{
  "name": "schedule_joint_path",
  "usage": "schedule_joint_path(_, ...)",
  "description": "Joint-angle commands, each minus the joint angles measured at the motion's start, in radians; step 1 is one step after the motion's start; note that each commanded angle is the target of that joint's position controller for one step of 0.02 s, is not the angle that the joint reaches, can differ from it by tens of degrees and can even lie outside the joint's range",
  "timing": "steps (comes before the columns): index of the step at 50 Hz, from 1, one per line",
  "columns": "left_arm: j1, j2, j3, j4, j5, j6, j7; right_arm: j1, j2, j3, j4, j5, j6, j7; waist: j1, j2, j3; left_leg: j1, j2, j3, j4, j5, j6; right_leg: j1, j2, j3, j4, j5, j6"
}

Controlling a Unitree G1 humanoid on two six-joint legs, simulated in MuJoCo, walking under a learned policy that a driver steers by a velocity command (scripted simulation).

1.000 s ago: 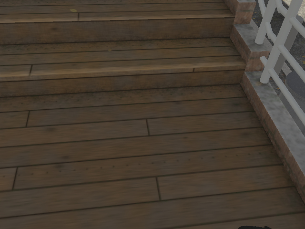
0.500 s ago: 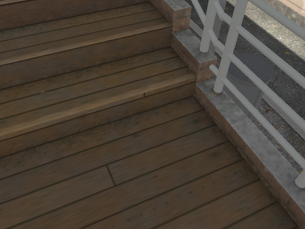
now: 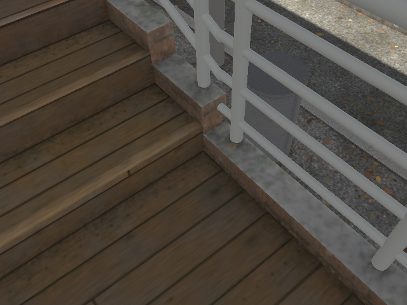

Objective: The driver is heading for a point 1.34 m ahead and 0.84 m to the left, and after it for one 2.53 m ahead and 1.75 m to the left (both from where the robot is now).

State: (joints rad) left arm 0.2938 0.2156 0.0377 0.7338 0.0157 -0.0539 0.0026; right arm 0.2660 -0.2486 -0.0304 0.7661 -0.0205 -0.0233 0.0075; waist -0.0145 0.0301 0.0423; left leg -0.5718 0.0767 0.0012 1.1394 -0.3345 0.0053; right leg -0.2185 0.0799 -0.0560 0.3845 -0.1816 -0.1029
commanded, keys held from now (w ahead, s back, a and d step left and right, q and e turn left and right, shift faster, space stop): q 0.92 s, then w+q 0.08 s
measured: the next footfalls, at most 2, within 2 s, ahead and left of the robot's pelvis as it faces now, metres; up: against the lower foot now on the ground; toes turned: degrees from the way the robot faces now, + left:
left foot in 0.28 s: +0.23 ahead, +0.13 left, +0.00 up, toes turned +9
right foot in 0.74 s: +0.24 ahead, -0.06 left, +0.00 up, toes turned +28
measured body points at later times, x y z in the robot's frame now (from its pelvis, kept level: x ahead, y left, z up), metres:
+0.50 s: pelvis +0.13 +0.04 -0.01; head +0.16 +0.07 +0.44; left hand +0.17 +0.32 -0.14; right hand +0.29 -0.20 -0.11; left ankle +0.20 +0.12 -0.74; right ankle +0.15 -0.10 -0.68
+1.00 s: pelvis +0.15 +0.02 +0.00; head +0.18 +0.00 +0.45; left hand +0.11 +0.31 -0.09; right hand +0.41 -0.15 -0.12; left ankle +0.08 +0.11 -0.67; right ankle +0.20 -0.08 -0.74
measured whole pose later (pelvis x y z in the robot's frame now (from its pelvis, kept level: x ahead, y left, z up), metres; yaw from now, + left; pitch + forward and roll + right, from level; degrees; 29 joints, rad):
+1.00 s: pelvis +0.15 +0.02 +0.00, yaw +32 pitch +1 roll +1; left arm 0.24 0.25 0.03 0.71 0.03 -0.01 0.04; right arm 0.23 -0.31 -0.09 0.71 -0.03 0.08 0.05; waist 0.01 0.04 0.02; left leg -0.47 -0.05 -0.03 1.01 -0.38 -0.03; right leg -0.19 -0.04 -0.07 0.40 -0.23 -0.02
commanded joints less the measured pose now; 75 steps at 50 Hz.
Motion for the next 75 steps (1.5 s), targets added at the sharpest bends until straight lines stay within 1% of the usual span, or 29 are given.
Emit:
schedule_joint_path(1,0.006,0.112,0.020,-0.029,0.008,-0.032,0.007,0.147,-0.049,-0.018,0.017,0.008,0.022,0.010,-0.041,-0.100,-0.067,0.050,-0.017,-0.016,-0.079,0.105,0.006,0.023,-0.264,0.077,-0.141,0.705,-0.118)
schedule_joint_path(7,0.051,0.110,0.015,0.023,0.000,-0.023,0.041,-0.024,-0.026,-0.012,-0.035,0.003,0.012,0.017,0.029,-0.121,-0.048,0.067,-0.036,0.026,-0.407,0.264,0.018,0.139,-0.271,-0.026,-0.102,0.682,-0.095)
schedule_joint_path(12,0.059,0.151,0.036,0.055,-0.002,0.015,0.070,0.032,-0.051,-0.035,-0.051,-0.011,0.004,0.014,0.010,-0.114,-0.038,0.153,-0.092,0.059,-0.580,0.151,0.079,0.182,-0.302,-0.032,0.140,0.713,-0.059)
schedule_joint_path(13,0.059,0.155,0.039,0.057,-0.002,0.025,0.067,0.106,-0.068,-0.044,-0.029,-0.016,-0.009,0.009,-0.024,-0.040,-0.076,0.253,-0.110,0.062,-0.685,0.284,0.100,0.165,-0.256,-0.066,0.284,0.661,-0.018)
schedule_joint_path(14,0.074,0.154,0.038,0.035,0.003,0.022,0.064,0.187,-0.155,-0.066,-0.025,-0.017,-0.020,-0.002,-0.049,0.072,-0.159,0.432,0.029,-0.130,-0.691,0.700,0.162,0.030,-0.172,-0.100,0.537,0.373,0.042)
schedule_joint_path(15,0.132,0.068,0.018,-0.004,-0.012,0.036,0.054,0.194,-0.265,-0.097,-0.024,0.009,-0.008,-0.016,-0.007,0.306,-0.230,0.601,0.295,-0.515,-0.733,1.105,0.380,-0.261,0.045,-0.087,0.850,-0.417,0.091)
schedule_joint_path(16,0.162,0.067,0.012,0.029,0.022,0.061,0.053,0.185,-0.216,-0.087,-0.032,0.049,0.008,-0.014,0.001,0.157,-0.314,0.571,0.310,-0.578,-0.789,0.860,0.403,-0.248,-0.029,0.093,0.924,-0.471,0.086)
schedule_joint_path(18,0.018,0.097,0.026,0.018,0.023,0.078,0.054,0.050,-0.120,-0.061,-0.054,0.024,0.041,-0.022,0.017,-0.006,-0.106,0.385,0.187,-0.425,-0.853,0.379,0.325,-0.327,-0.083,0.113,0.875,-0.353,0.087)
schedule_joint_path(19,-0.016,0.101,0.027,0.003,0.023,0.080,0.053,0.005,-0.105,-0.054,-0.063,0.022,0.048,-0.024,0.029,0.010,-0.063,0.333,0.138,-0.379,-0.883,0.266,0.278,-0.323,-0.093,0.105,0.807,-0.308,0.087)
schedule_joint_path(22,0.009,0.079,0.016,0.005,0.016,0.075,0.025,-0.026,-0.122,-0.060,-0.085,-0.008,0.045,-0.024,0.026,0.040,-0.100,0.328,0.066,-0.309,-0.866,0.327,0.247,-0.276,-0.065,0.081,0.690,-0.233,0.119)
schedule_joint_path(31,-0.067,0.097,0.016,-0.027,0.004,0.070,0.028,0.000,-0.168,-0.086,-0.103,-0.007,0.061,-0.005,-0.018,0.095,-0.094,0.297,0.045,-0.438,-0.896,0.021,0.230,-0.214,-0.044,0.104,0.442,-0.227,0.117)
schedule_joint_path(36,0.033,0.109,0.020,-0.021,0.001,0.059,0.035,-0.088,-0.171,-0.098,-0.132,0.006,0.062,-0.002,0.059,0.099,-0.099,0.189,-0.020,-0.477,-0.842,0.058,0.140,0.042,-0.006,0.096,0.075,-0.149,0.069)
schedule_joint_path(37,0.060,0.158,0.030,-0.016,0.009,0.048,0.049,-0.116,-0.140,-0.092,-0.152,0.010,0.059,-0.008,0.074,0.028,-0.081,0.096,-0.080,-0.433,-0.776,-0.050,0.080,0.129,-0.091,0.165,-0.075,-0.149,0.047)
schedule_joint_path(38,0.038,0.279,0.054,-0.041,0.016,0.041,0.064,-0.087,-0.069,-0.076,-0.177,0.018,0.053,-0.014,0.047,-0.203,-0.093,-0.037,-0.217,-0.250,-0.521,-0.184,0.017,0.184,-0.378,0.475,-0.199,-0.333,-0.041)
schedule_joint_path(39,-0.073,0.298,0.060,-0.073,0.022,0.042,0.064,-0.097,-0.137,-0.093,-0.169,-0.025,0.043,-0.021,0.039,-0.210,-0.001,-0.119,-0.253,-0.107,-0.306,-0.218,-0.006,0.023,-0.506,0.592,-0.229,-0.223,-0.117)
schedule_joint_path(41,-0.113,0.169,0.026,-0.067,0.009,0.042,0.058,-0.031,-0.162,-0.103,-0.126,-0.022,0.040,-0.001,-0.021,-0.139,-0.031,0.017,-0.192,-0.115,-0.087,-0.126,-0.021,-0.045,-0.395,0.387,-0.144,0.131,-0.117)
schedule_joint_path(43,-0.154,0.146,0.018,-0.086,0.006,0.041,0.059,0.038,-0.147,-0.098,-0.091,-0.016,0.068,0.014,-0.041,-0.181,-0.060,0.003,-0.188,-0.070,0.053,-0.072,-0.033,0.027,-0.304,0.223,-0.094,0.310,-0.082)
schedule_joint_path(46,-0.079,0.157,0.023,-0.074,0.012,0.038,0.048,-0.042,-0.125,-0.080,-0.118,-0.006,0.083,0.032,0.015,-0.172,-0.067,-0.040,-0.163,-0.035,0.011,-0.066,-0.044,0.138,-0.306,0.154,-0.069,0.409,-0.103)
schedule_joint_path(50,0.017,0.215,0.049,-0.053,0.010,0.039,0.041,-0.140,-0.106,-0.062,-0.164,-0.007,0.091,0.064,0.091,-0.217,-0.047,-0.022,-0.115,0.011,-0.234,-0.064,-0.037,0.201,-0.344,0.187,-0.166,-0.147,-0.090)
schedule_joint_path(52,0.030,0.236,0.058,-0.042,0.014,0.036,0.035,-0.175,-0.095,-0.052,-0.183,-0.010,0.084,0.071,0.103,-0.211,-0.013,0.030,-0.107,0.030,-0.352,-0.096,-0.018,0.181,-0.367,0.182,-0.194,-0.236,-0.088)
schedule_joint_path(55,0.047,0.261,0.075,-0.027,0.017,0.023,0.027,-0.198,-0.111,-0.050,-0.210,-0.018,0.069,0.073,0.098,-0.205,0.017,0.122,-0.103,0.064,-0.494,-0.120,0.028,0.141,-0.393,0.154,-0.198,-0.303,-0.071)
schedule_joint_path(58,-0.024,0.249,0.075,-0.029,0.005,0.030,0.009,-0.059,-0.105,-0.050,-0.156,-0.010,0.046,0.064,-0.001,-0.160,-0.017,0.434,-0.141,0.107,-0.687,0.018,0.074,-0.053,-0.335,0.025,-0.050,-0.270,-0.026)
schedule_joint_path(59,-0.030,0.205,0.062,-0.033,0.010,0.031,0.007,0.084,-0.139,-0.064,-0.098,-0.015,0.033,0.054,-0.054,-0.056,-0.074,0.625,-0.140,0.052,-0.723,-0.033,0.092,-0.175,-0.282,-0.049,0.124,-0.282,0.004)
schedule_joint_path(60,-0.060,0.112,0.032,-0.066,0.027,0.032,-0.002,0.219,-0.222,-0.084,-0.076,-0.024,0.020,0.038,-0.114,0.213,-0.110,0.757,0.113,-0.310,-0.865,-0.307,0.134,-0.373,-0.193,-0.160,0.493,-0.380,0.056)
schedule_joint_path(61,-0.160,0.117,0.030,-0.138,0.041,0.028,-0.013,0.226,-0.323,-0.099,-0.111,-0.002,0.014,0.027,-0.128,0.298,-0.019,0.748,0.292,-0.779,-1.018,-0.465,0.262,-0.686,-0.052,-0.042,0.654,-0.447,0.077)
schedule_joint_path(62,-0.203,0.180,0.043,-0.138,0.044,0.018,-0.024,0.204,-0.254,-0.086,-0.092,0.008,0.020,0.016,-0.118,0.144,0.060,0.687,0.285,-0.694,-1.010,-0.385,0.291,-0.705,-0.139,0.084,0.720,-0.360,0.066)
schedule_joint_path(64,-0.127,0.189,0.042,-0.084,0.014,-0.006,-0.040,0.106,-0.195,-0.061,-0.094,0.005,0.009,0.008,-0.022,0.063,0.075,0.604,0.157,-0.457,-0.984,-0.037,0.239,-0.592,-0.178,0.087,0.655,-0.146,0.076)
schedule_joint_path(67,-0.063,0.182,0.039,-0.039,0.041,0.008,-0.043,0.087,-0.189,-0.054,-0.074,0.016,-0.016,0.009,0.018,0.059,0.003,0.601,0.070,-0.317,-0.948,0.382,0.219,-0.498,-0.154,0.059,0.636,-0.046,0.117)
schedule_joint_path(75,-0.316,0.124,0.006,-0.115,0.022,0.010,-0.061,0.228,-0.179,-0.050,0.030,0.014,-0.041,-0.006,-0.061,0.067,0.062,0.576,0.048,-0.249,-0.954,0.561,0.199,-0.474,-0.127,0.000,0.313,0.138,0.118)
